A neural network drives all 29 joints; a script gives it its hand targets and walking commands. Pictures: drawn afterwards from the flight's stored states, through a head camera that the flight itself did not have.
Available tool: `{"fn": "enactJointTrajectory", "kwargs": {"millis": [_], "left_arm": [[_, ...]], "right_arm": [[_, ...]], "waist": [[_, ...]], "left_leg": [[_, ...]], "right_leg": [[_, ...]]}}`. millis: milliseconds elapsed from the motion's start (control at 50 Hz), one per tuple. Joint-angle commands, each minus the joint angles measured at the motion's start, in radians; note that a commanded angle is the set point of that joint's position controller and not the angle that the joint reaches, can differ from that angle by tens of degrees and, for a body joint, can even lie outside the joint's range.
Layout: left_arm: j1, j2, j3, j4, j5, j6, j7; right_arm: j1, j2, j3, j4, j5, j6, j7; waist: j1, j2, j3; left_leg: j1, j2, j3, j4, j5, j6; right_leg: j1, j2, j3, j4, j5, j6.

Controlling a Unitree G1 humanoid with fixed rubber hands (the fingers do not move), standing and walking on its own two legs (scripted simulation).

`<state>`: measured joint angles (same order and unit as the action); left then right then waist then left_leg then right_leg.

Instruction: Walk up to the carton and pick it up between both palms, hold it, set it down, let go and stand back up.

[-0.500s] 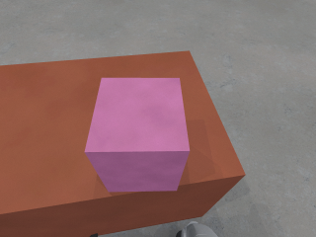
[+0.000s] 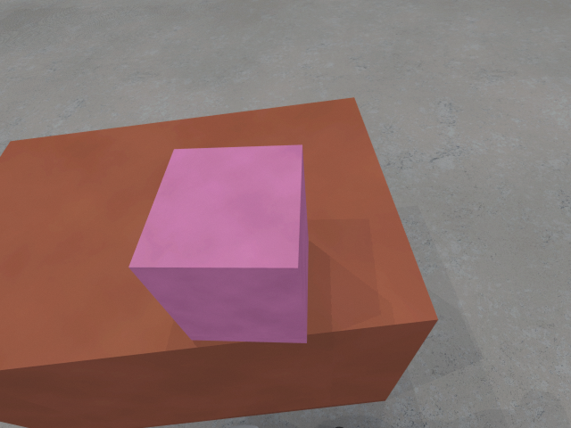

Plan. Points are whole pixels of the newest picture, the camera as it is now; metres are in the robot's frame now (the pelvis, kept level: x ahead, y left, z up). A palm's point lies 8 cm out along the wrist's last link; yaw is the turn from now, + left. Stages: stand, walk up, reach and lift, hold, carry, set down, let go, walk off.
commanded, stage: walk up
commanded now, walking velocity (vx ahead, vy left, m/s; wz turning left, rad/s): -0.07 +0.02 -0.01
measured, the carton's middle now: (242, 249) +0.37 +0.10 +0.01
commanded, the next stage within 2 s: none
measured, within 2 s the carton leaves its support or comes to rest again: neither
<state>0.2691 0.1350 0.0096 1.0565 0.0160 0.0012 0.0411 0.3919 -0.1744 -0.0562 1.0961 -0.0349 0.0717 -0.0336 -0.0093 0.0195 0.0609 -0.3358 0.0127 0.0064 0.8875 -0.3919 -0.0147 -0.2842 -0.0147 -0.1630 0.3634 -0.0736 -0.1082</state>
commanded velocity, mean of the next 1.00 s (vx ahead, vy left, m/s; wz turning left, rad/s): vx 0.06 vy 0.00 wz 0.00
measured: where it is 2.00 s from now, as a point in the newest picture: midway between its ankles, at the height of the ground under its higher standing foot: outside the picture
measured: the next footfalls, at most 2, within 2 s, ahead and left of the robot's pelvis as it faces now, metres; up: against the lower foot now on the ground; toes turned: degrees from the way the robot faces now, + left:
left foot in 0.20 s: -0.05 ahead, +0.12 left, +0.00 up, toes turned +6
right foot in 0.62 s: -0.04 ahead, -0.08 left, +0.00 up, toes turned -8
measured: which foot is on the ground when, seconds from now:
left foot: up 0.00-0.18, down 0.20-0.70, up 0.72-1.00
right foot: down 0.00-0.22, up 0.24-0.60, down 0.62-1.00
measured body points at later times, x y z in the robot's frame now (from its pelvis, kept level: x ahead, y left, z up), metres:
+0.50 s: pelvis -0.04 +0.04 +0.00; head -0.02 +0.07 +0.45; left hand -0.10 +0.25 -0.17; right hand -0.07 -0.16 -0.15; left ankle -0.08 +0.12 -0.74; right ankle -0.07 -0.09 -0.73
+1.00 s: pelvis +0.01 +0.04 -0.01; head +0.03 +0.03 +0.44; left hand -0.10 +0.22 -0.16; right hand +0.05 -0.19 -0.17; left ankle +0.09 +0.16 -0.72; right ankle -0.08 -0.08 -0.74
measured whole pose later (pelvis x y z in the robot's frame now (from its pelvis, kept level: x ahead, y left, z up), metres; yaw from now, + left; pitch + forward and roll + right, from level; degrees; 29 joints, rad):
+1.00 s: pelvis +0.01 +0.04 -0.01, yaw +0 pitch -3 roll +0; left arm 0.47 0.05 -0.01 1.16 0.03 -0.05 0.04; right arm 0.21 -0.16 -0.05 1.04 -0.01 0.01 -0.02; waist 0.02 0.02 0.09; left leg -0.42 0.06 0.09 0.72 -0.25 0.00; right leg -0.01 -0.05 -0.12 0.42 -0.36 0.01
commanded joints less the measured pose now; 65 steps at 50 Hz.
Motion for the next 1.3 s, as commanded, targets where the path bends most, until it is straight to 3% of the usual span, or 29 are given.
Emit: {"fn": "enactJointTrajectory", "kwargs": {"millis": [0,60,120,160,180,220,280,360,400,440,460,480,520,540,580,620,660,680,760,820,860,980,1000,1040,1080,1120,1200,1260,1280], "left_arm": [[0.015,0.159,0.047,-0.041,0.006,0.01,0.01],[0.07,0.137,0.037,-0.007,-0.002,0.027,0.009],[0.009,0.144,0.042,-0.019,-0.012,0.044,0.001],[0.08,0.048,0.015,-0.018,-0.027,0.041,-0.013],[0.129,0.042,0.025,-0.004,-0.019,0.048,-0.017],[0.096,0.055,0.03,0.014,0.001,0.059,-0.023],[0.141,0.03,0.032,0.049,0.01,0.046,-0.035],[0.063,0.018,0.014,0.032,0.006,0.02,-0.016],[0.049,0.003,0.0,0.029,-0.008,0.003,-0.005],[0.111,0.066,0.028,0.052,0.0,0.009,0.007],[0.089,0.084,0.027,0.048,0.005,0.012,0.002],[0.077,0.051,0.019,0.022,0.002,0.0,-0.008],[0.051,0.038,0.025,0.047,0.008,-0.01,-0.011],[0.086,-0.003,0.012,0.038,0.009,-0.028,-0.014],[0.194,0.008,0.009,0.071,0.008,-0.044,-0.006],[0.315,0.054,0.024,0.102,0.009,-0.05,-0.003],[0.378,0.078,0.031,0.127,0.008,-0.04,0.004],[0.393,0.082,0.024,0.124,0.018,-0.038,0.007],[0.284,0.057,0.01,0.084,0.002,-0.051,0.007],[0.182,0.051,-0.009,0.061,-0.004,-0.07,0.009],[0.142,0.076,-0.006,0.051,0.001,-0.073,0.008],[0.187,0.09,0.015,0.068,0.017,-0.041,0.012],[0.203,0.059,0.013,0.075,0.015,-0.036,0.009],[0.328,-0.024,-0.01,0.077,0.0,-0.018,0.01],[0.358,-0.054,-0.012,0.11,-0.013,0.019,0.01],[0.23,0.027,0.008,0.086,-0.01,0.03,0.001],[0.284,-0.017,0.007,0.125,-0.004,0.044,-0.011],[0.22,0.019,0.023,0.123,0.001,0.058,-0.002],[0.174,0.109,0.054,0.09,0.015,0.072,-0.002]], "right_arm": [[0.113,-0.024,-0.005,-0.009,0.002,-0.012,-0.004],[0.192,0.029,0.018,0.018,0.007,-0.023,0.001],[0.335,0.041,0.025,0.072,0.0,-0.041,-0.003],[0.276,-0.022,0.027,0.061,0.006,-0.057,-0.009],[0.144,-0.038,0.029,0.027,0.006,-0.059,-0.013],[0.0,-0.042,0.025,-0.003,0.0,-0.081,-0.016],[-0.041,-0.003,0.049,-0.016,0.005,-0.109,-0.023],[0.098,0.017,0.063,0.005,0.018,-0.119,-0.014],[0.158,-0.005,0.052,0.034,0.015,-0.122,-0.017],[0.229,-0.107,0.012,0.019,-0.009,-0.116,-0.014],[0.205,-0.091,0.009,0.022,-0.008,-0.109,-0.017],[0.183,-0.067,0.01,0.032,0.01,-0.105,-0.018],[0.122,-0.028,0.021,0.011,0.007,-0.107,-0.011],[0.099,-0.018,0.018,0.021,0.026,-0.11,-0.008],[0.054,0.01,0.036,0.008,0.027,-0.123,-0.003],[0.036,0.017,0.037,-0.014,0.039,-0.128,-0.002],[-0.035,0.014,0.036,-0.046,0.022,-0.106,0.007],[-0.095,-0.011,0.024,-0.066,0.012,-0.096,0.008],[-0.054,0.025,0.019,-0.059,0.006,-0.083,0.03],[0.016,0.063,0.024,-0.021,0.016,-0.071,0.023],[0.006,0.052,0.022,-0.033,0.022,-0.061,0.016],[-0.01,-0.001,0.011,-0.01,0.029,-0.069,0.006],[0.013,-0.036,0.003,0.003,0.017,-0.082,0.002],[0.03,-0.103,0.011,-0.016,0.016,-0.1,-0.006],[-0.015,-0.09,0.011,-0.007,0.041,-0.093,-0.01],[0.001,-0.031,0.036,-0.006,0.036,-0.094,-0.006],[-0.055,-0.044,0.045,-0.015,0.029,-0.099,-0.019],[-0.021,-0.051,0.035,-0.042,0.028,-0.105,-0.009],[0.006,-0.14,-0.001,-0.057,0.014,-0.099,-0.021]], "waist": [[0.014,-0.146,-0.06],[0.017,-0.176,-0.089],[-0.047,-0.106,0.035],[-0.002,0.197,0.047],[0.049,0.233,0.115],[0.077,0.21,0.156],[0.096,0.088,0.152],[0.001,0.039,0.092],[-0.031,0.094,0.001],[-0.082,0.174,-0.087],[-0.085,0.144,-0.05],[-0.051,0.204,-0.072],[-0.059,0.088,0.05],[-0.012,0.133,0.027],[0.028,0.037,-0.024],[0.061,-0.08,-0.101],[0.107,-0.262,-0.016],[0.13,-0.241,0.054],[0.051,-0.205,0.198],[-0.035,-0.138,0.126],[-0.054,-0.163,0.12],[-0.043,-0.169,0.046],[-0.045,-0.101,0.027],[0.006,0.055,-0.075],[0.025,0.259,-0.059],[-0.014,0.216,0.018],[0.041,0.065,-0.048],[0.023,0.016,-0.017],[-0.013,-0.044,0.017]], "left_leg": [[-0.006,0.005,0.031,-0.088,-0.081,0.008],[0.141,-0.019,0.083,-0.297,-0.104,0.023],[0.23,-0.015,0.066,-0.623,0.091,0.07],[0.166,0.211,-0.254,-0.791,-0.176,0.123],[0.034,0.299,-0.315,-0.819,-0.315,0.136],[-0.197,0.299,-0.257,-0.864,-0.295,0.169],[0.005,0.171,-0.032,-0.764,0.09,0.093],[0.153,0.178,-0.041,-0.619,0.449,0.099],[0.316,0.182,-0.039,-0.504,0.796,0.112],[0.492,0.33,-0.238,-0.549,0.292,0.177],[0.48,0.36,-0.285,-0.597,0.204,0.198],[0.418,0.307,-0.227,-0.642,-0.052,0.182],[0.263,0.253,-0.172,-0.596,0.278,0.149],[0.182,0.187,-0.068,-0.537,0.334,0.121],[0.102,0.119,0.029,-0.429,0.514,0.071],[-0.045,0.064,0.1,-0.307,0.206,0.044],[-0.187,0.049,0.131,-0.133,-0.176,0.027],[-0.291,0.038,0.1,-0.045,-0.247,0.018],[-0.232,0.074,0.053,0.024,-0.13,0.004],[-0.052,0.025,0.086,-0.037,0.028,0.006],[0.062,0.009,0.123,-0.106,0.138,0.007],[0.214,0.023,0.113,-0.389,0.315,0.02],[0.278,0.044,0.096,-0.443,0.395,0.015],[0.383,0.296,-0.167,-0.498,0.666,0.075],[0.226,0.339,-0.273,-0.644,0.372,0.144],[0.129,0.254,-0.251,-0.691,0.399,0.115],[0.256,0.228,-0.102,-0.679,0.371,0.065],[0.15,0.264,-0.15,-0.739,0.14,0.039],[0.174,0.35,-0.239,-0.723,0.108,0.051]], "right_leg": [[0.053,-0.26,0.265,-0.214,-0.35,-0.015],[0.009,-0.24,0.263,-0.256,-0.444,-0.009],[-0.09,-0.159,0.203,-0.228,-0.425,0.089],[-0.123,-0.052,0.071,0.044,-0.284,0.134],[-0.141,-0.017,0.052,0.178,-0.308,0.112],[-0.002,-0.024,0.127,0.38,-0.24,0.086],[-0.116,0.02,0.129,0.425,-0.194,0.086],[-0.115,-0.015,0.124,0.304,-0.193,0.103],[-0.087,-0.023,0.111,0.136,-0.211,0.116],[-0.213,-0.018,0.079,0.224,-0.375,0.147],[-0.259,-0.032,0.096,0.247,-0.408,0.155],[-0.17,-0.038,0.091,0.202,-0.4,0.137],[-0.042,-0.011,0.074,0.072,-0.226,0.136],[0.094,-0.035,0.07,0.015,-0.139,0.116],[0.277,-0.086,0.11,0.052,0.099,0.09],[0.439,-0.205,0.231,0.123,0.274,0.023],[0.399,-0.338,0.389,-0.026,0.071,-0.065],[0.41,-0.382,0.456,-0.078,0.041,-0.089],[0.155,-0.306,0.312,-0.117,0.191,-0.04],[0.095,-0.216,0.106,-0.043,0.654,0.012],[-0.004,-0.162,0.052,-0.034,0.623,0.016],[0.013,-0.157,0.087,0.022,0.067,0.03],[0.004,-0.151,0.1,0.072,-0.034,0.053],[-0.037,-0.07,0.06,0.226,-0.353,0.114],[0.04,-0.051,0.101,0.306,-0.479,0.107],[0.076,-0.039,0.118,0.285,-0.452,0.11],[0.005,-0.023,0.123,0.395,-0.401,0.095],[0.016,-0.025,0.159,0.422,-0.328,0.105],[-0.08,-0.004,0.133,0.558,-0.333,0.13]]}}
